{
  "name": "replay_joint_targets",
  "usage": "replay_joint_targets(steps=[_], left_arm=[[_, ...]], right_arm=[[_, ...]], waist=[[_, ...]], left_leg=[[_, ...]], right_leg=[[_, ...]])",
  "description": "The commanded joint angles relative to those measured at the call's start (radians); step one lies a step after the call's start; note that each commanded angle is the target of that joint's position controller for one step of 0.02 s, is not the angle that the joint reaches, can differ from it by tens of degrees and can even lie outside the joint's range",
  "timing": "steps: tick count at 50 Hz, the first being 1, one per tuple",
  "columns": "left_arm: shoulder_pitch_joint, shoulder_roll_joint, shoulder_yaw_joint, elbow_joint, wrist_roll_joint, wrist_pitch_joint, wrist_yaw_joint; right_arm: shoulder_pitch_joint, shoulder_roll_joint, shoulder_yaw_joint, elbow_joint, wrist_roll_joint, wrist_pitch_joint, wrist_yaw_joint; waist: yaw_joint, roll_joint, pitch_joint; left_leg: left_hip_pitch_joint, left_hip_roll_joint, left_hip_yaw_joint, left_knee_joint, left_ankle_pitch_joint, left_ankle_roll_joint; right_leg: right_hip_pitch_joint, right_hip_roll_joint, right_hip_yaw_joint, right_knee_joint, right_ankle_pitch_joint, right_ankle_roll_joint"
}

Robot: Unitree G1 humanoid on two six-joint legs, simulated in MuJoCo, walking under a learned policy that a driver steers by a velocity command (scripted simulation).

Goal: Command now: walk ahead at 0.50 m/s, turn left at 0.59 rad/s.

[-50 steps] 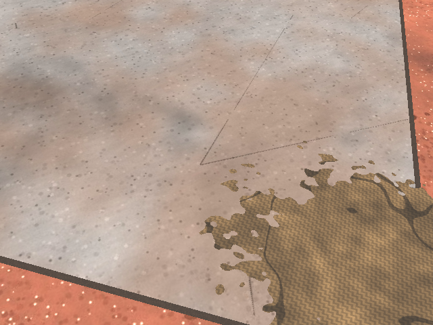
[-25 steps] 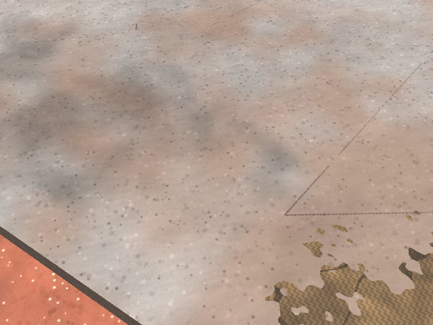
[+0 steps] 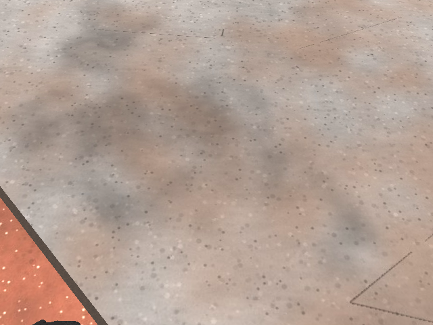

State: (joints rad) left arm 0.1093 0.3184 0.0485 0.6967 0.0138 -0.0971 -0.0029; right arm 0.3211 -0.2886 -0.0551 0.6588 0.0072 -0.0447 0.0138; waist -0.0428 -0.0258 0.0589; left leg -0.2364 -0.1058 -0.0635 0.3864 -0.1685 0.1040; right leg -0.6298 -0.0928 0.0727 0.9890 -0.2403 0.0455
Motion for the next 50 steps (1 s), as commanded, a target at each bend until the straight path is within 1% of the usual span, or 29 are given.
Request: replay_joint_targets(steps=[1,4,8,11,12,13,14,15,16,17,18,19,21,23,31,33,34,35,36,37,38,39,40,41,42,43,45,47,50], left_arm=[[-0.034,0.052,0.010,-0.058,0.004,0.000,0.000],[-0.137,0.041,0.002,-0.079,-0.008,-0.009,-0.013],[-0.183,0.078,0.016,-0.098,-0.019,-0.024,-0.027],[-0.086,0.107,0.038,-0.077,-0.023,-0.036,-0.026],[0.009,0.133,0.053,-0.057,-0.015,-0.041,-0.019],[0.160,0.185,0.069,-0.045,0.000,-0.043,-0.010],[0.247,0.259,0.087,-0.010,0.009,-0.028,-0.013],[0.231,0.167,0.070,-0.017,-0.017,-0.023,-0.020],[0.192,0.106,0.053,-0.027,-0.019,-0.016,-0.014],[0.145,0.088,0.044,-0.031,-0.010,-0.009,-0.012],[0.119,0.066,0.037,-0.023,-0.006,-0.005,-0.010],[0.108,0.055,0.032,-0.017,0.000,-0.007,-0.006],[0.108,0.053,0.034,0.001,-0.007,-0.014,-0.005],[0.116,0.081,0.043,0.022,-0.011,-0.019,-0.003],[0.165,0.148,0.055,0.080,-0.022,0.003,0.004],[0.156,0.166,0.059,0.086,-0.030,0.021,0.010],[0.154,0.181,0.062,0.085,-0.036,0.028,0.017],[0.149,0.198,0.067,0.082,-0.044,0.035,0.024],[0.136,0.204,0.070,0.075,-0.051,0.041,0.030],[0.128,0.179,0.060,0.063,-0.054,0.038,0.032],[0.194,0.074,0.027,0.037,0.001,0.033,0.022],[0.288,0.040,0.000,0.009,0.014,0.021,0.007],[0.230,0.150,0.020,0.031,-0.001,0.023,0.000],[0.156,0.157,0.019,0.002,-0.026,0.031,0.002],[0.138,0.143,0.020,0.018,-0.019,0.045,0.019],[0.126,0.139,0.022,0.018,-0.015,0.064,0.033],[0.157,0.131,0.024,0.027,-0.013,0.093,0.036],[0.161,0.101,0.018,0.028,-0.003,0.099,0.046],[0.125,0.090,0.017,0.018,-0.002,0.115,0.062]], right_arm=[[-0.030,-0.177,-0.051,-0.065,0.008,-0.017,-0.022],[0.011,-0.185,-0.054,-0.042,0.013,-0.009,-0.030],[0.055,-0.175,-0.054,-0.011,0.021,0.002,-0.032],[0.031,-0.163,-0.054,-0.011,0.018,0.013,-0.034],[0.025,-0.129,-0.042,-0.017,0.015,0.013,-0.032],[0.027,-0.070,-0.019,-0.037,0.000,0.010,-0.029],[0.161,-0.020,-0.002,-0.066,0.028,0.002,-0.029],[0.157,-0.124,-0.019,-0.041,0.040,0.001,-0.034],[0.047,-0.180,-0.036,-0.048,0.033,0.006,-0.034],[-0.008,-0.175,-0.038,-0.058,0.021,0.011,-0.035],[-0.046,-0.161,-0.040,-0.071,0.011,0.010,-0.031],[-0.044,-0.142,-0.040,-0.076,0.016,0.013,-0.024],[-0.040,-0.098,-0.032,-0.080,0.025,0.022,-0.016],[-0.075,-0.074,-0.024,-0.099,0.019,0.028,-0.013],[-0.275,-0.040,-0.004,-0.147,0.018,0.008,0.029],[-0.300,-0.054,-0.011,-0.165,0.011,0.006,0.042],[-0.279,-0.074,-0.022,-0.167,0.003,0.005,0.048],[-0.220,-0.100,-0.036,-0.155,-0.003,0.004,0.051],[-0.099,-0.141,-0.059,-0.124,-0.004,0.005,0.051],[0.040,-0.191,-0.087,-0.090,-0.004,0.009,0.038],[0.086,-0.265,-0.098,-0.080,-0.001,0.020,0.011],[0.007,-0.336,-0.089,-0.148,-0.042,0.013,0.006],[-0.017,-0.267,-0.076,-0.169,-0.034,0.017,0.013],[-0.081,-0.231,-0.069,-0.165,-0.021,0.020,0.015],[-0.125,-0.195,-0.063,-0.158,0.000,0.025,0.012],[-0.157,-0.172,-0.056,-0.158,0.011,0.036,0.003],[-0.191,-0.182,-0.055,-0.160,-0.011,0.049,-0.002],[-0.181,-0.190,-0.057,-0.144,-0.020,0.049,-0.014],[-0.178,-0.195,-0.055,-0.128,-0.014,0.060,-0.038]], waist=[[0.021,0.074,-0.066],[-0.020,0.097,-0.047],[-0.030,0.120,-0.044],[0.030,0.165,-0.064],[0.077,0.156,-0.126],[0.139,0.055,-0.267],[0.082,-0.277,-0.382],[0.101,-0.201,-0.318],[0.128,-0.113,-0.193],[0.114,-0.052,-0.127],[0.100,-0.045,-0.073],[0.078,-0.070,-0.058],[0.066,-0.090,-0.048],[0.064,-0.069,-0.030],[0.127,-0.029,0.011],[0.115,-0.035,0.029],[0.095,-0.056,0.001],[0.060,-0.080,-0.045],[-0.007,-0.079,-0.109],[-0.085,-0.044,-0.179],[-0.047,0.191,-0.266],[0.036,0.334,-0.469],[-0.040,0.139,-0.575],[-0.020,0.117,-0.459],[0.010,0.027,-0.328],[0.032,0.038,-0.252],[0.073,0.087,-0.201],[0.075,0.101,-0.226],[0.067,0.111,-0.258]], left_leg=[[0.002,0.219,-0.212,-0.153,0.201,0.160],[-0.020,0.198,-0.210,-0.138,0.105,0.121],[0.064,0.234,-0.314,-0.057,0.044,0.103],[0.095,0.232,-0.368,0.042,0.092,0.073],[0.065,0.184,-0.336,0.151,0.134,0.042],[-0.053,0.125,-0.255,0.426,0.015,0.002],[-0.411,-0.010,-0.122,0.745,-0.418,-0.069],[-0.542,0.073,-0.137,0.881,-0.406,-0.085],[-0.570,0.107,-0.119,0.914,-0.310,-0.093],[-0.540,0.139,-0.089,0.900,-0.239,-0.099],[-0.523,0.164,-0.086,0.858,-0.191,-0.102],[-0.480,0.190,-0.081,0.830,-0.161,-0.101],[-0.456,0.207,-0.053,0.787,-0.144,-0.104],[-0.486,0.217,-0.041,0.724,-0.110,-0.114],[-0.431,0.197,0.059,0.334,0.186,-0.093],[-0.389,0.166,0.100,0.256,0.154,-0.075],[-0.336,0.132,0.126,0.235,0.120,-0.060],[-0.252,0.091,0.151,0.220,0.085,-0.043],[-0.106,0.053,0.159,0.173,0.106,-0.016],[0.113,0.041,0.132,0.095,0.242,0.022],[0.404,0.241,-0.119,0.144,0.701,0.096],[0.609,0.543,-0.636,0.124,1.031,0.352],[0.583,0.502,-0.531,0.113,1.055,0.342],[0.468,0.442,-0.425,0.089,0.860,0.302],[0.308,0.370,-0.335,0.063,0.705,0.227],[0.173,0.330,-0.297,0.035,0.620,0.193],[-0.024,0.291,-0.250,0.000,0.635,0.179],[-0.053,0.284,-0.239,0.006,0.730,0.180],[-0.036,0.287,-0.277,0.024,0.706,0.161]], right_leg=[[0.023,0.023,-0.010,-0.185,0.188,0.029],[0.097,0.070,-0.016,-0.370,0.321,0.028],[0.138,0.094,0.016,-0.480,0.281,0.001],[0.273,0.103,-0.003,-0.537,0.178,-0.046],[0.431,0.075,0.004,-0.558,0.180,-0.079],[0.687,-0.092,0.162,-0.539,0.124,-0.146],[0.991,-0.310,0.626,-0.628,-0.106,-0.310],[0.961,-0.328,0.722,-0.683,-0.325,-0.302],[0.847,-0.282,0.559,-0.696,-0.295,-0.257],[0.733,-0.239,0.426,-0.708,-0.159,-0.230],[0.647,-0.201,0.332,-0.728,-0.043,-0.223],[0.590,-0.173,0.255,-0.750,0.027,-0.211],[0.545,-0.153,0.158,-0.791,0.103,-0.219],[0.535,-0.165,0.093,-0.821,0.183,-0.238],[0.608,-0.149,-0.158,-0.827,0.340,-0.196],[0.638,-0.149,-0.203,-0.753,0.567,-0.171],[0.658,-0.147,-0.219,-0.685,0.732,-0.154],[0.668,-0.141,-0.230,-0.592,0.876,-0.138],[0.642,-0.123,-0.244,-0.441,0.924,-0.118],[0.532,-0.080,-0.262,-0.235,0.804,-0.074],[0.245,0.017,-0.259,0.100,-0.008,-0.012],[-0.016,0.178,-0.104,0.462,-0.526,0.042],[0.004,0.104,0.057,0.503,-0.444,0.037],[-0.045,0.078,0.036,0.454,-0.357,0.023],[-0.045,0.039,0.025,0.365,-0.287,0.027],[-0.011,0.028,0.024,0.302,-0.246,0.034],[0.110,0.058,0.004,0.249,-0.211,0.047],[0.131,0.086,0.006,0.202,-0.188,0.060],[0.099,0.113,0.035,0.189,-0.152,0.073]])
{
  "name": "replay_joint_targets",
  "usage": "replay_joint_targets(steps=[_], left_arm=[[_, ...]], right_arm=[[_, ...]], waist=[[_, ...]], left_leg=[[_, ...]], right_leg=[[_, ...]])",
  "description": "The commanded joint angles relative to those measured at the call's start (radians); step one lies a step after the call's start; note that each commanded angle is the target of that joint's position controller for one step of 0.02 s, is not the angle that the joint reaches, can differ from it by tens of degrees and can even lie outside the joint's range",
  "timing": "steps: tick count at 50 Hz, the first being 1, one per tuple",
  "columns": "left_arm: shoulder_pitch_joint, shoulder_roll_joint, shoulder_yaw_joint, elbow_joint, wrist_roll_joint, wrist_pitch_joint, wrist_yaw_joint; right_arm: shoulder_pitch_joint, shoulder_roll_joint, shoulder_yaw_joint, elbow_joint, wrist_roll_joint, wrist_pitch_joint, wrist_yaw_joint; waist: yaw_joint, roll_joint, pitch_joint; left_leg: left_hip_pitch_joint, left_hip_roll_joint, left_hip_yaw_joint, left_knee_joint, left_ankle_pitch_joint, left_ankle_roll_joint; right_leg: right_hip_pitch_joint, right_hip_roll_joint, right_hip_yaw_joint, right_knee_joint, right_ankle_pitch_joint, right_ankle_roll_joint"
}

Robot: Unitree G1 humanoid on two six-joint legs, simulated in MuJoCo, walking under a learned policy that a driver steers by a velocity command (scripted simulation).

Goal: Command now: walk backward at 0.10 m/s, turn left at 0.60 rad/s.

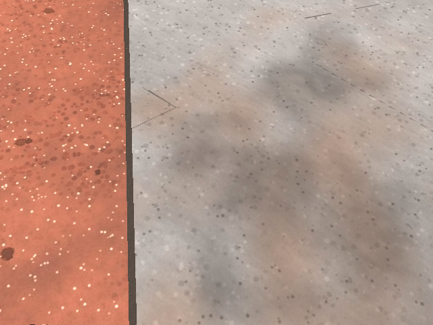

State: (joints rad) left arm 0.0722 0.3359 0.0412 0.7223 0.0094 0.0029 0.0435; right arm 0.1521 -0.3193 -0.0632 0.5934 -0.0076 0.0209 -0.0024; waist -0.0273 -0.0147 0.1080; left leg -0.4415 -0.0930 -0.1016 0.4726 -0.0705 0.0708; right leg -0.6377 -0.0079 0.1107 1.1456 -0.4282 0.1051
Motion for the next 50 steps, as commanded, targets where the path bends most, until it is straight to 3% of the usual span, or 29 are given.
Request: replay_joint_targets(steps=[1,3,5,8,10,11,12,13,14,15,17,19,22,24,27,30,31,32,33,34,35,36,38,40,43,45,46,48,50], left_arm=[[0.150,0.073,0.025,-0.012,0.001,0.022,0.019],[0.138,0.075,0.029,-0.026,-0.007,0.025,0.013],[0.090,0.057,0.023,-0.050,-0.007,0.016,-0.004],[0.097,0.063,0.027,-0.060,-0.015,-0.009,-0.025],[0.171,0.062,0.036,-0.038,-0.026,-0.021,-0.032],[0.227,0.075,0.045,-0.015,-0.021,-0.025,-0.029],[0.289,0.131,0.055,-0.007,-0.005,-0.027,-0.027],[0.269,0.223,0.075,-0.015,0.035,-0.036,-0.038],[0.198,0.206,0.077,-0.031,0.041,-0.053,-0.036],[0.158,0.142,0.063,-0.040,0.019,-0.064,-0.025],[0.152,0.079,0.042,-0.037,-0.003,-0.064,-0.013],[0.192,0.054,0.031,-0.024,0.005,-0.068,-0.009],[0.233,0.053,0.030,0.002,0.004,-0.059,-0.015],[0.246,0.087,0.038,0.018,-0.010,-0.048,-0.017],[0.300,0.142,0.054,0.043,-0.026,-0.036,-0.024],[0.280,0.123,0.046,0.053,-0.041,-0.036,-0.027],[0.295,0.099,0.036,0.058,-0.030,-0.049,-0.030],[0.331,0.040,0.012,0.027,0.014,-0.068,-0.037],[0.344,-0.019,-0.015,0.031,0.018,-0.070,-0.041],[0.286,0.044,0.005,0.031,-0.005,-0.054,-0.040],[0.249,0.058,0.012,0.027,-0.018,-0.039,-0.038],[0.245,0.049,0.013,0.037,-0.015,-0.025,-0.029],[0.266,0.037,0.014,0.046,-0.004,-0.001,-0.011],[0.293,0.008,0.007,0.063,-0.001,0.005,-0.006],[0.290,-0.008,0.003,0.072,0.006,0.004,-0.011],[0.225,0.065,0.011,0.031,0.024,0.005,-0.010],[0.172,0.106,0.023,0.031,0.010,0.006,-0.010],[0.150,0.041,0.009,0.032,0.012,-0.007,-0.017],[0.158,0.026,0.004,0.042,0.009,-0.025,-0.020]], right_arm=[[-0.014,-0.163,-0.045,-0.061,0.002,0.000,-0.028],[-0.038,-0.152,-0.040,-0.067,0.015,0.008,-0.038],[-0.052,-0.150,-0.041,-0.071,0.017,0.014,-0.044],[-0.002,-0.158,-0.047,-0.057,0.007,0.018,-0.036],[0.015,-0.145,-0.044,-0.046,0.022,0.022,-0.034],[0.019,-0.119,-0.037,-0.043,0.031,0.022,-0.036],[0.060,-0.044,-0.022,-0.035,0.032,0.020,-0.036],[0.006,-0.068,-0.032,-0.097,0.035,-0.001,-0.028],[-0.046,-0.134,-0.047,-0.109,0.026,-0.018,-0.024],[-0.027,-0.154,-0.056,-0.085,0.022,-0.020,-0.020],[0.035,-0.116,-0.053,-0.034,0.004,-0.015,-0.017],[0.025,-0.066,-0.042,-0.027,0.007,-0.022,-0.013],[-0.028,-0.012,-0.021,-0.041,0.009,-0.030,-0.007],[-0.082,0.020,-0.003,-0.055,0.005,-0.032,0.006],[-0.122,-0.006,-0.008,-0.062,0.016,-0.035,0.020],[-0.017,-0.040,-0.025,-0.020,0.017,-0.044,0.018],[0.044,-0.089,-0.038,-0.009,0.008,-0.045,0.006],[0.140,-0.176,-0.052,-0.004,-0.025,-0.035,-0.009],[0.151,-0.107,-0.031,0.026,-0.018,-0.024,-0.013],[0.140,-0.035,-0.010,0.038,-0.008,-0.021,-0.007],[0.077,-0.020,-0.001,0.043,-0.004,-0.025,-0.004],[0.018,-0.024,0.000,0.041,-0.002,-0.028,-0.001],[-0.072,-0.056,-0.010,0.044,-0.006,-0.028,-0.001],[-0.096,-0.043,-0.008,0.057,-0.013,-0.025,-0.004],[-0.116,-0.005,0.007,0.086,-0.001,-0.023,-0.003],[-0.035,0.026,0.017,0.132,-0.013,-0.025,0.000],[-0.008,0.027,0.015,0.140,-0.012,-0.024,-0.001],[-0.053,-0.014,0.005,0.156,-0.006,-0.021,-0.012],[-0.042,-0.016,0.001,0.179,-0.003,-0.016,-0.020]], waist=[[0.051,0.107,-0.305],[0.061,0.115,-0.307],[0.046,0.184,-0.265],[0.027,0.239,-0.251],[0.065,0.228,-0.211],[0.091,0.179,-0.176],[0.079,-0.024,-0.202],[0.064,-0.219,-0.085],[0.047,-0.201,-0.006],[0.035,-0.167,0.002],[0.028,-0.129,-0.012],[0.045,-0.108,-0.016],[0.068,-0.125,-0.048],[0.088,-0.152,-0.068],[0.115,-0.175,-0.079],[0.045,-0.140,-0.124],[0.017,-0.092,-0.190],[0.016,0.089,-0.362],[0.008,0.245,-0.449],[-0.011,0.191,-0.394],[0.005,0.162,-0.308],[0.022,0.131,-0.255],[0.067,0.155,-0.192],[0.078,0.172,-0.197],[0.094,0.148,-0.195],[0.045,0.033,-0.128],[0.000,-0.094,-0.084],[0.030,-0.077,-0.047],[0.034,-0.070,-0.071]], left_leg=[[0.166,0.270,-0.255,-0.062,0.557,0.185],[0.145,0.225,-0.288,-0.110,0.067,0.150],[0.111,0.181,-0.325,-0.165,-0.336,0.120],[0.093,0.185,-0.377,-0.173,-0.459,0.119],[0.040,0.161,-0.411,-0.156,-0.576,0.093],[-0.050,0.106,-0.371,-0.082,-0.628,0.048],[-0.178,0.008,-0.203,0.248,-0.609,-0.011],[-0.417,-0.069,-0.100,0.412,-0.485,-0.025],[-0.468,0.028,-0.122,0.506,-0.376,-0.033],[-0.456,0.037,-0.117,0.544,-0.284,-0.045],[-0.385,0.036,-0.078,0.621,-0.203,-0.085],[-0.325,0.039,-0.042,0.653,-0.147,-0.105],[-0.249,0.072,0.008,0.475,-0.112,-0.133],[-0.135,0.098,0.079,0.309,-0.098,-0.138],[-0.025,0.074,0.130,0.167,-0.140,-0.121],[0.191,0.048,0.127,-0.108,0.043,-0.048],[0.359,0.116,0.052,-0.127,0.237,-0.014],[0.686,0.326,-0.156,0.032,0.680,0.087],[0.712,0.461,-0.295,0.003,0.730,0.246],[0.608,0.432,-0.280,-0.044,0.599,0.247],[0.525,0.389,-0.218,-0.063,0.508,0.210],[0.441,0.351,-0.170,-0.084,0.432,0.175],[0.257,0.297,-0.102,-0.133,0.317,0.143],[0.192,0.272,-0.063,-0.139,0.258,0.140],[0.134,0.235,-0.036,-0.114,0.013,0.092],[0.087,0.151,-0.004,-0.083,-0.289,-0.015],[0.144,0.100,0.046,-0.076,-0.274,-0.052],[0.217,0.097,0.055,-0.025,-0.179,-0.067],[0.229,0.109,0.042,-0.012,-0.073,-0.056]], right_leg=[[0.098,0.035,0.005,0.036,0.046,0.015],[0.107,0.022,0.011,-0.059,0.117,0.008],[0.147,0.023,-0.012,-0.231,0.152,-0.005],[0.293,0.051,-0.051,-0.418,0.052,-0.035],[0.424,0.051,-0.072,-0.620,0.093,-0.081],[0.525,0.004,-0.047,-0.745,0.091,-0.117],[0.642,-0.230,0.176,-0.825,-0.084,-0.177],[0.557,-0.392,0.520,-0.953,-0.283,-0.291],[0.490,-0.408,0.540,-0.987,-0.353,-0.323],[0.498,-0.346,0.436,-0.985,-0.299,-0.286],[0.507,-0.259,0.251,-0.970,-0.057,-0.243],[0.488,-0.219,0.107,-0.964,0.196,-0.245],[0.531,-0.190,-0.014,-0.923,0.503,-0.256],[0.522,-0.175,-0.065,-0.893,0.595,-0.251],[0.538,-0.206,-0.036,-0.843,0.649,-0.262],[0.544,-0.200,-0.023,-0.729,0.732,-0.223],[0.492,-0.157,-0.065,-0.633,0.726,-0.170],[0.284,-0.098,-0.107,-0.439,0.423,-0.101],[0.186,-0.046,-0.089,-0.283,-0.139,-0.045],[0.171,-0.059,-0.050,-0.190,-0.263,-0.023],[0.141,-0.073,-0.050,-0.156,-0.262,-0.020],[0.147,-0.080,-0.055,-0.185,-0.232,-0.014],[0.268,-0.073,-0.073,-0.297,-0.115,0.005],[0.368,-0.054,-0.098,-0.391,-0.003,0.004],[0.513,-0.035,-0.122,-0.627,0.264,-0.030],[0.525,-0.112,-0.036,-0.725,0.388,-0.080],[0.398,-0.115,-0.042,-0.723,0.219,-0.123],[0.310,-0.088,-0.043,-0.759,0.083,-0.123],[0.353,-0.073,-0.062,-0.734,0.205,-0.100]])
Over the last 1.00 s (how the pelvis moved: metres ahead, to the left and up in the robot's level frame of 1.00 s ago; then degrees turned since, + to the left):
0.45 0.06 -0.01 35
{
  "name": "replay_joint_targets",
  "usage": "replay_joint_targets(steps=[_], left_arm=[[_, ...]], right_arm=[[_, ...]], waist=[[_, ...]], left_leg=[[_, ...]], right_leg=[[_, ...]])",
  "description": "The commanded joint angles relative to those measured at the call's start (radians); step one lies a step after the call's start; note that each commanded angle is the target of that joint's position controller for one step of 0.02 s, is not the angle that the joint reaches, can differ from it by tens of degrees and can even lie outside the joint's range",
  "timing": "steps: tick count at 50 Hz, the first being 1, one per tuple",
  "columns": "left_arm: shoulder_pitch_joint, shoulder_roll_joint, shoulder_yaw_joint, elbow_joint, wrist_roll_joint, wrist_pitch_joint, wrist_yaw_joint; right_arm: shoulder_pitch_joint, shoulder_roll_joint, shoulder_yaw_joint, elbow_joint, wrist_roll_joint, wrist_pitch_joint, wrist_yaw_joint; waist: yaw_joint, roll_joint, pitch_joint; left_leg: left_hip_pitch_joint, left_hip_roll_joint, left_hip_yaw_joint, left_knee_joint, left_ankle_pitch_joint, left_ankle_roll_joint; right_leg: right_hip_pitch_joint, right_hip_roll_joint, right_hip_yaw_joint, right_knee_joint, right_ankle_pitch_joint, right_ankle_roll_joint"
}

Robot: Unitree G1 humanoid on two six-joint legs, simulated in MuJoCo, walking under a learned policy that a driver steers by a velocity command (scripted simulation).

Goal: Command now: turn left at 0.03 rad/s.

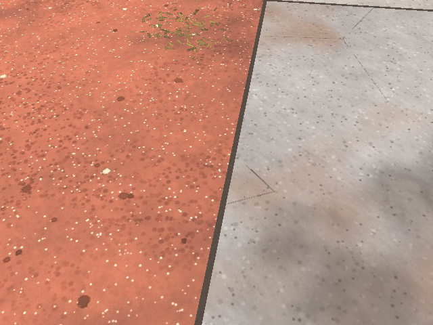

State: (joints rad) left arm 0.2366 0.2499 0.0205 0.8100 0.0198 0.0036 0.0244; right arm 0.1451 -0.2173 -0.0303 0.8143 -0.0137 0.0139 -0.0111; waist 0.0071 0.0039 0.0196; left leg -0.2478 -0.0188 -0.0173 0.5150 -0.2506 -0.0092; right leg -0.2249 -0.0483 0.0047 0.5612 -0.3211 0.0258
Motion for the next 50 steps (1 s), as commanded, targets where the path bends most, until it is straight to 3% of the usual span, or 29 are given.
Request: replay_joint_targets(steps=[1,4,10,21,28,30,31,33,34,35,37,39,40,41,42,43,44,45,47,50], left_arm=[[0.008,0.109,0.023,-0.038,-0.005,-0.032,-0.002],[0.017,0.113,0.024,-0.024,-0.010,-0.034,0.000],[0.005,0.110,0.023,0.004,-0.014,-0.027,0.001],[0.008,0.103,0.020,0.080,-0.015,-0.022,0.000],[0.021,0.099,0.015,0.123,-0.014,-0.020,0.004],[0.047,0.110,0.021,0.144,-0.022,-0.014,0.008],[0.046,0.130,0.027,0.142,-0.027,-0.011,0.012],[0.089,0.177,0.043,0.147,-0.037,-0.018,0.016],[0.111,0.207,0.054,0.156,-0.043,-0.026,0.017],[0.104,0.207,0.057,0.155,-0.043,-0.037,0.018],[0.046,0.185,0.055,0.133,-0.046,-0.050,0.011],[-0.041,0.171,0.053,0.103,-0.058,-0.049,0.002],[-0.056,0.132,0.042,0.092,-0.050,-0.053,-0.002],[-0.071,0.062,0.021,0.062,-0.036,-0.062,-0.005],[-0.087,0.069,0.026,0.031,-0.057,-0.077,0.001],[-0.075,0.098,0.034,0.036,-0.080,-0.090,-0.004],[-0.053,0.103,0.035,0.050,-0.083,-0.102,-0.013],[-0.049,0.108,0.042,0.058,-0.070,-0.111,-0.016],[-0.080,0.117,0.054,0.054,-0.049,-0.113,-0.029],[-0.145,0.062,0.043,0.030,-0.045,-0.097,-0.045]], right_arm=[[-0.026,-0.117,-0.033,-0.028,0.003,-0.009,-0.012],[-0.016,-0.114,-0.034,0.013,0.010,-0.011,-0.012],[-0.002,-0.124,-0.038,0.096,0.015,-0.001,-0.019],[-0.003,-0.136,-0.037,0.212,0.015,0.012,-0.033],[-0.005,-0.133,-0.031,0.259,0.015,0.011,-0.036],[0.019,-0.123,-0.030,0.281,0.022,0.013,-0.036],[0.016,-0.121,-0.031,0.281,0.027,0.010,-0.035],[-0.034,-0.106,-0.028,0.250,0.027,-0.016,-0.025],[-0.054,-0.089,-0.024,0.233,0.029,-0.034,-0.016],[-0.058,-0.084,-0.023,0.225,0.035,-0.050,-0.006],[-0.022,-0.081,-0.023,0.231,0.048,-0.072,0.010],[0.151,-0.088,-0.036,0.312,0.042,-0.083,0.014],[0.248,-0.115,-0.049,0.348,0.033,-0.082,0.015],[0.369,-0.210,-0.071,0.361,0.036,-0.086,0.011],[0.394,-0.250,-0.069,0.355,0.022,-0.106,0.025],[0.304,-0.187,-0.047,0.329,0.020,-0.124,0.026],[0.253,-0.140,-0.034,0.305,0.024,-0.136,0.027],[0.221,-0.135,-0.029,0.292,0.025,-0.139,0.031],[0.237,-0.087,-0.010,0.288,0.020,-0.129,0.030],[0.295,-0.109,-0.006,0.290,0.014,-0.112,0.009]], waist=[[0.003,-0.073,-0.003],[0.008,-0.040,-0.039],[0.003,-0.007,-0.044],[-0.007,-0.009,-0.017],[-0.009,-0.013,0.001],[-0.007,-0.036,-0.006],[-0.002,-0.068,0.030],[0.023,-0.161,0.113],[0.029,-0.204,0.147],[0.020,-0.202,0.175],[-0.019,-0.174,0.176],[-0.100,-0.113,0.122],[-0.128,-0.026,0.076],[-0.157,0.236,0.019],[-0.151,0.289,0.013],[-0.100,0.157,0.080],[-0.073,0.113,0.101],[-0.054,0.080,0.103],[-0.052,0.078,0.087],[-0.062,0.073,0.078]], left_leg=[[0.042,0.039,-0.045,-0.052,0.151,0.026],[0.065,0.043,-0.043,-0.043,0.229,0.024],[0.099,0.047,-0.041,-0.045,0.288,0.016],[0.119,0.048,-0.034,-0.071,0.263,0.009],[0.107,0.046,-0.027,-0.087,0.222,0.004],[0.081,0.000,0.025,-0.047,-0.042,0.012],[0.018,-0.024,0.052,-0.003,-0.200,0.019],[-0.136,-0.028,0.083,0.140,-0.255,0.028],[-0.168,0.002,0.068,0.231,-0.212,0.038],[-0.199,0.038,0.040,0.276,-0.208,0.053],[-0.167,0.065,0.032,0.188,-0.253,0.087],[0.162,0.002,0.094,-0.048,-0.054,0.089],[0.291,0.041,0.003,-0.091,-0.037,0.088],[0.402,0.257,-0.367,-0.268,-0.233,0.181],[0.399,0.400,-0.694,-0.375,-0.319,0.300],[0.371,0.405,-0.646,-0.367,-0.327,0.300],[0.362,0.357,-0.525,-0.364,-0.285,0.261],[0.358,0.322,-0.429,-0.368,-0.189,0.224],[0.346,0.260,-0.267,-0.370,0.065,0.177],[0.325,0.230,-0.152,-0.382,0.294,0.188]], right_leg=[[-0.031,-0.028,0.035,-0.131,0.153,-0.015],[0.015,-0.021,0.024,-0.109,0.244,-0.016],[0.041,-0.013,0.016,-0.111,0.315,-0.025],[0.041,-0.001,0.004,-0.145,0.298,-0.028],[0.032,0.006,0.001,-0.163,0.246,-0.028],[0.030,0.017,0.004,-0.182,-0.038,-0.052],[0.004,-0.006,0.050,-0.213,-0.251,-0.082],[-0.013,-0.147,0.253,-0.337,-0.521,-0.166],[-0.037,-0.240,0.378,-0.396,-0.559,-0.220],[-0.052,-0.286,0.433,-0.420,-0.529,-0.248],[-0.046,-0.271,0.371,-0.390,-0.409,-0.224],[-0.184,-0.146,0.188,-0.269,-0.263,-0.155],[-0.250,-0.075,0.090,-0.095,-0.142,-0.117],[-0.400,0.044,-0.067,0.268,-0.110,-0.040],[-0.520,0.092,0.025,0.506,-0.263,-0.040],[-0.601,0.028,0.097,0.629,-0.211,-0.063],[-0.624,-0.010,0.102,0.645,-0.102,-0.086],[-0.628,-0.041,0.082,0.616,-0.014,-0.095],[-0.578,-0.075,0.050,0.532,0.094,-0.085],[-0.556,-0.069,-0.006,0.412,0.166,-0.039]])
Over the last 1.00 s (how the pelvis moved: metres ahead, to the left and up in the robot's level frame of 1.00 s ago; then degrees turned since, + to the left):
0.15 0.00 0.00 16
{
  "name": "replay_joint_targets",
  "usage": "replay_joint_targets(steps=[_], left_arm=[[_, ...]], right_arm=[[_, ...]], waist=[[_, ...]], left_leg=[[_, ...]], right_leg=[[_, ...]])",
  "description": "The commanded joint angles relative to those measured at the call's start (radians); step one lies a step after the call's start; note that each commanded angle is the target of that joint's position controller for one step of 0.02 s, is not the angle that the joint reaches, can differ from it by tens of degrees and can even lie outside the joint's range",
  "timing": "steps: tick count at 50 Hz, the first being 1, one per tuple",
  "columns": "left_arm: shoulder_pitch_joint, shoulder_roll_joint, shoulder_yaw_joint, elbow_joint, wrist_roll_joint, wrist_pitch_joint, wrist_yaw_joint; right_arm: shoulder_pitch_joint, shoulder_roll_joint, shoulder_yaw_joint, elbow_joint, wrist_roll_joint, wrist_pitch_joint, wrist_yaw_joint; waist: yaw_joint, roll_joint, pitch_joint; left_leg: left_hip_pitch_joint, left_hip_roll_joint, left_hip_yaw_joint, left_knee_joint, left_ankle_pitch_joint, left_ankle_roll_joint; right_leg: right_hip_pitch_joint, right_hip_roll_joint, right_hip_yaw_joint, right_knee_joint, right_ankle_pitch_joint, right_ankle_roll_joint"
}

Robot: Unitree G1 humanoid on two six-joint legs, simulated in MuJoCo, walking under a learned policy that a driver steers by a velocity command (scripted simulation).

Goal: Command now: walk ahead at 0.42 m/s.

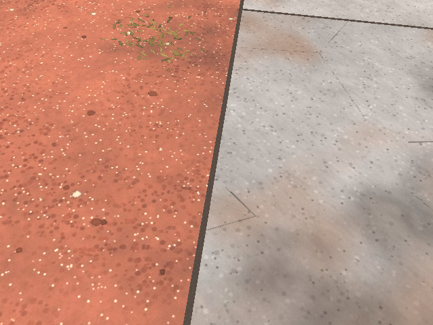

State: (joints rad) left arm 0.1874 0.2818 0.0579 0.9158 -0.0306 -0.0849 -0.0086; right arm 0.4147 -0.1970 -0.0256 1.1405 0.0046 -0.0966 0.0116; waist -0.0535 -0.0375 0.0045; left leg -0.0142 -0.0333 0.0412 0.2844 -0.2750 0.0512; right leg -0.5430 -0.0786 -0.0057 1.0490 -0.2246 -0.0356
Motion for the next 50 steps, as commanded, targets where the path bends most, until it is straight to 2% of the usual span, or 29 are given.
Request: replay_joint_targets(steps=[1,3,5,9,11,12,13,14,15,16,17,18,19,22,25,27,29,31,34,37,38,39,40,41,42,43,44,47,50], left_arm=[[-0.144,0.015,-0.001,-0.096,0.006,-0.005,-0.012],[-0.238,-0.006,-0.015,-0.131,0.005,-0.004,-0.015],[-0.296,-0.002,-0.019,-0.151,0.001,-0.004,-0.021],[-0.344,0.030,-0.015,-0.183,-0.005,-0.010,-0.039],[-0.256,0.074,0.006,-0.167,0.003,-0.014,-0.041],[-0.114,0.108,0.027,-0.126,0.008,-0.013,-0.037],[0.039,0.141,0.045,-0.077,0.012,-0.010,-0.029],[0.191,0.213,0.056,-0.040,0.037,-0.005,-0.017],[0.186,0.228,0.048,-0.027,0.054,-0.005,-0.030],[0.125,0.149,0.031,-0.039,0.037,-0.003,-0.033],[0.011,0.105,0.015,-0.054,0.027,-0.006,-0.030],[-0.056,0.076,0.004,-0.060,0.027,-0.014,-0.032],[-0.087,0.055,-0.002,-0.057,0.030,-0.020,-0.035],[-0.094,0.026,-0.017,-0.017,0.061,-0.029,-0.037],[-0.118,0.066,-0.015,0.001,0.064,-0.022,-0.017],[-0.098,0.099,-0.009,0.012,0.056,-0.004,-0.001],[-0.053,0.145,0.007,0.026,0.038,0.013,0.007],[-0.013,0.172,0.020,0.034,0.022,0.024,0.018],[0.057,0.149,0.023,0.046,0.013,0.028,0.032],[0.014,0.139,0.022,0.024,-0.003,0.042,0.034],[0.000,0.112,0.014,0.012,-0.003,0.042,0.031],[-0.053,0.050,-0.003,-0.014,0.004,0.035,0.025],[-0.063,-0.017,-0.017,-0.056,0.008,0.019,0.022],[-0.086,0.060,0.000,-0.063,0.005,0.006,0.021],[-0.068,0.097,0.015,-0.054,-0.013,0.001,0.011],[-0.044,0.091,0.018,-0.039,-0.018,0.005,0.006],[-0.047,0.088,0.021,-0.038,-0.013,0.008,0.005],[-0.065,0.047,0.023,-0.049,-0.004,0.021,-0.009],[-0.127,0.013,0.016,-0.088,0.001,0.030,-0.018]], right_arm=[[0.024,-0.142,-0.011,-0.043,-0.007,0.002,-0.020],[0.031,-0.162,-0.012,-0.053,-0.009,0.007,-0.029],[0.067,-0.175,-0.015,-0.049,-0.004,0.007,-0.032],[0.086,-0.183,-0.027,-0.042,0.012,0.014,-0.034],[0.053,-0.207,-0.038,-0.055,0.003,0.025,-0.035],[0.032,-0.212,-0.041,-0.062,-0.005,0.037,-0.036],[0.025,-0.200,-0.036,-0.073,-0.010,0.043,-0.036],[0.051,-0.150,-0.019,-0.103,-0.032,0.041,-0.036],[0.219,-0.011,0.015,-0.073,-0.013,0.026,-0.025],[0.154,-0.123,-0.013,-0.060,0.008,0.007,-0.020],[0.051,-0.149,-0.023,-0.092,0.029,0.001,-0.021],[0.001,-0.143,-0.023,-0.101,0.023,0.002,-0.032],[-0.024,-0.140,-0.033,-0.105,0.014,0.011,-0.042],[0.007,-0.077,-0.031,-0.108,0.004,0.048,-0.049],[-0.066,-0.080,-0.029,-0.145,-0.008,0.070,-0.062],[-0.132,-0.101,-0.031,-0.163,-0.009,0.084,-0.061],[-0.196,-0.130,-0.039,-0.179,0.000,0.094,-0.057],[-0.280,-0.159,-0.047,-0.213,0.005,0.085,-0.051],[-0.346,-0.148,-0.051,-0.228,0.008,0.044,-0.038],[-0.256,-0.123,-0.056,-0.173,0.011,0.010,-0.027],[-0.185,-0.145,-0.067,-0.144,0.010,0.007,-0.030],[-0.068,-0.195,-0.082,-0.117,0.005,0.005,-0.038],[-0.012,-0.301,-0.107,-0.106,-0.001,0.011,-0.046],[-0.001,-0.255,-0.097,-0.112,-0.011,0.002,-0.045],[-0.053,-0.189,-0.078,-0.133,-0.014,-0.011,-0.045],[-0.101,-0.166,-0.071,-0.152,-0.005,-0.018,-0.042],[-0.136,-0.163,-0.069,-0.164,0.004,-0.020,-0.039],[-0.145,-0.149,-0.060,-0.169,-0.020,-0.020,-0.037],[-0.125,-0.171,-0.063,-0.168,-0.023,-0.017,-0.044]], waist=[[-0.007,0.105,0.107],[-0.026,0.108,0.130],[-0.040,0.124,0.146],[-0.009,0.125,0.155],[0.061,0.153,0.073],[0.137,0.169,-0.020],[0.206,0.157,-0.114],[0.215,-0.009,-0.264],[0.119,-0.274,-0.453],[0.138,-0.130,-0.384],[0.108,-0.085,-0.203],[0.075,0.020,-0.131],[0.053,0.031,-0.083],[-0.004,-0.007,-0.083],[-0.016,-0.041,-0.088],[0.009,-0.046,-0.106],[0.046,-0.049,-0.078],[0.073,-0.069,-0.002],[0.093,-0.030,0.038],[0.022,-0.005,0.008],[-0.007,0.006,-0.028],[-0.058,0.077,-0.064],[-0.050,0.295,-0.069],[-0.073,0.256,-0.048],[-0.036,0.183,-0.028],[-0.010,0.167,-0.015],[0.001,0.162,0.014],[0.019,0.143,0.038],[0.009,0.122,0.063]], left_leg=[[0.063,0.238,-0.186,-0.163,0.339,0.130],[-0.002,0.219,-0.141,-0.188,0.338,0.125],[-0.023,0.225,-0.120,-0.211,0.329,0.127],[0.086,0.280,-0.095,-0.167,0.438,0.110],[0.135,0.285,-0.074,-0.030,0.779,0.082],[0.125,0.257,-0.051,0.137,0.961,0.057],[0.024,0.209,-0.032,0.342,0.949,0.018],[-0.230,0.118,-0.012,0.665,0.504,-0.017],[-0.474,-0.079,-0.115,1.016,-0.361,-0.064],[-0.485,-0.030,-0.232,1.115,-0.353,-0.054],[-0.538,0.018,-0.172,1.103,-0.288,-0.051],[-0.510,0.073,-0.135,1.049,-0.218,-0.056],[-0.477,0.099,-0.120,0.991,-0.179,-0.061],[-0.323,0.128,-0.116,0.842,-0.115,-0.064],[-0.287,0.132,-0.101,0.587,-0.041,-0.083],[-0.253,0.123,-0.088,0.478,0.040,-0.089],[-0.282,0.113,-0.070,0.440,0.060,-0.081],[-0.399,0.113,-0.067,0.426,0.003,-0.063],[-0.491,0.120,-0.072,0.349,-0.053,-0.035],[-0.250,0.063,-0.007,0.123,0.048,-0.015],[-0.097,0.080,-0.029,0.094,0.074,-0.007],[0.070,0.198,-0.157,0.054,0.045,0.026],[0.216,0.364,-0.409,-0.027,-0.033,0.119],[0.207,0.457,-0.518,-0.054,-0.019,0.189],[0.197,0.433,-0.457,-0.052,-0.011,0.167],[0.185,0.392,-0.384,-0.065,-0.024,0.128],[0.160,0.377,-0.327,-0.092,0.000,0.104],[0.058,0.314,-0.132,-0.124,0.241,0.072],[-0.008,0.282,-0.005,-0.149,0.332,0.073]], right_leg=[[-0.227,-0.034,-0.006,-0.150,0.098,0.034],[-0.160,-0.007,-0.035,-0.306,0.177,0.042],[-0.101,0.018,-0.060,-0.399,0.228,0.038],[-0.072,0.028,-0.035,-0.504,0.228,-0.015],[0.070,0.075,-0.053,-0.507,0.188,-0.050],[0.241,0.115,-0.075,-0.506,0.195,-0.074],[0.469,0.096,-0.058,-0.522,0.301,-0.099],[0.791,-0.122,0.185,-0.462,0.543,-0.155],[1.001,-0.363,0.638,-0.607,0.600,-0.349],[0.857,-0.309,0.594,-0.664,0.594,-0.311],[0.686,-0.271,0.395,-0.672,0.651,-0.271],[0.544,-0.227,0.284,-0.698,0.720,-0.240],[0.438,-0.191,0.211,-0.729,0.743,-0.224],[0.270,-0.147,0.106,-0.786,0.777,-0.225],[0.230,-0.120,0.050,-0.797,0.732,-0.223],[0.234,-0.116,0.055,-0.814,0.550,-0.208],[0.234,-0.135,0.124,-0.888,0.079,-0.209],[0.281,-0.181,0.239,-0.946,-0.214,-0.212],[0.405,-0.210,0.318,-0.932,-0.257,-0.212],[0.318,-0.123,0.254,-0.844,-0.205,-0.174],[0.236,-0.076,0.227,-0.775,-0.160,-0.145],[0.091,0.003,0.142,-0.585,-0.136,-0.090],[-0.169,0.143,-0.015,-0.331,-0.232,-0.026],[-0.274,0.105,0.051,-0.134,-0.356,-0.017],[-0.311,0.058,0.116,-0.044,-0.292,-0.028],[-0.325,0.032,0.125,-0.007,-0.213,-0.029],[-0.344,0.015,0.130,-0.004,-0.139,-0.025],[-0.277,0.001,0.101,-0.018,0.037,0.005],[-0.231,-0.003,0.057,-0.138,0.159,0.028]])
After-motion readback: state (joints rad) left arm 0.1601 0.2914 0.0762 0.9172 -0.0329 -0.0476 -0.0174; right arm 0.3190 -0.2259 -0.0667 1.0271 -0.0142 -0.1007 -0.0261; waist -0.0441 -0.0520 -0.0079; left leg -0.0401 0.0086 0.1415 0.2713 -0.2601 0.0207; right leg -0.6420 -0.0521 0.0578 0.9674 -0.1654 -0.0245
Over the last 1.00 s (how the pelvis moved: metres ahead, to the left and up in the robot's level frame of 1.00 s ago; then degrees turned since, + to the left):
0.12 0.03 0.01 0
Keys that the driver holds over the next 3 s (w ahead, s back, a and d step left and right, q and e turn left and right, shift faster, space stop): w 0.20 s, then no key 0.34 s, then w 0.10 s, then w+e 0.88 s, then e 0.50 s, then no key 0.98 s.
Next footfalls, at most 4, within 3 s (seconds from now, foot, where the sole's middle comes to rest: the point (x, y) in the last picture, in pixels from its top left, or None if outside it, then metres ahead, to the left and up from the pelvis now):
0.26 right None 0.34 -0.14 -0.78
0.78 left None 0.37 0.08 -0.78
1.24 right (270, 284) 0.65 -0.21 -0.78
1.72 left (247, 202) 0.98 -0.17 -0.78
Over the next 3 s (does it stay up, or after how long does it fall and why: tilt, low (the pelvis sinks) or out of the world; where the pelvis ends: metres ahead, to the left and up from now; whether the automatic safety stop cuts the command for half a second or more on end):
stays up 0.81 -0.21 -0.01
